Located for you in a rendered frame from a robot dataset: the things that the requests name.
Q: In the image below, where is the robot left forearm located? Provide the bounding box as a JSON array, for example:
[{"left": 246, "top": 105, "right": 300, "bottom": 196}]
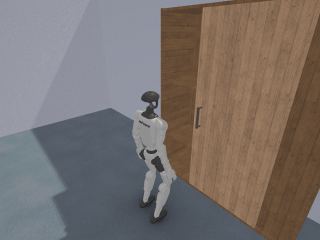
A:
[{"left": 132, "top": 134, "right": 143, "bottom": 149}]

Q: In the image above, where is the wardrobe door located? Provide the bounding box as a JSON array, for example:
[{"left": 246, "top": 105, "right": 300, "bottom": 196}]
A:
[
  {"left": 255, "top": 14, "right": 320, "bottom": 240},
  {"left": 189, "top": 0, "right": 320, "bottom": 228}
]

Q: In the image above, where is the right robot upper arm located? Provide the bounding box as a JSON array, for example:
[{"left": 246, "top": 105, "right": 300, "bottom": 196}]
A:
[{"left": 155, "top": 118, "right": 168, "bottom": 152}]

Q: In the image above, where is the left robot upper arm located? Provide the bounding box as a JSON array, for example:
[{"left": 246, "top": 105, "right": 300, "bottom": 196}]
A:
[{"left": 132, "top": 110, "right": 144, "bottom": 136}]

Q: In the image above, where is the robot torso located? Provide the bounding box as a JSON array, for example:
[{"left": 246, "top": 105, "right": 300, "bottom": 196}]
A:
[{"left": 138, "top": 110, "right": 161, "bottom": 165}]

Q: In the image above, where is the right robot hand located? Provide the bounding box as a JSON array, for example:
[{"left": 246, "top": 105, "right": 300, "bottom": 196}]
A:
[{"left": 165, "top": 169, "right": 177, "bottom": 185}]

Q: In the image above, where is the handle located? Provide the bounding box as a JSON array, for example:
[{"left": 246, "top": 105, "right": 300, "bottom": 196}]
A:
[{"left": 195, "top": 106, "right": 203, "bottom": 129}]

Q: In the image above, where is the left robot hand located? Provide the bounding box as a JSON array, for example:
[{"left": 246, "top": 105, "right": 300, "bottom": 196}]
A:
[{"left": 136, "top": 146, "right": 144, "bottom": 159}]

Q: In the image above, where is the robot right shin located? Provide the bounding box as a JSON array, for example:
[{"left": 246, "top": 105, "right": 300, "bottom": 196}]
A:
[{"left": 154, "top": 186, "right": 170, "bottom": 218}]

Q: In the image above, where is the robot right forearm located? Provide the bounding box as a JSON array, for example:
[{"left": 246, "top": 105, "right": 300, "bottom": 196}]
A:
[{"left": 158, "top": 145, "right": 172, "bottom": 172}]

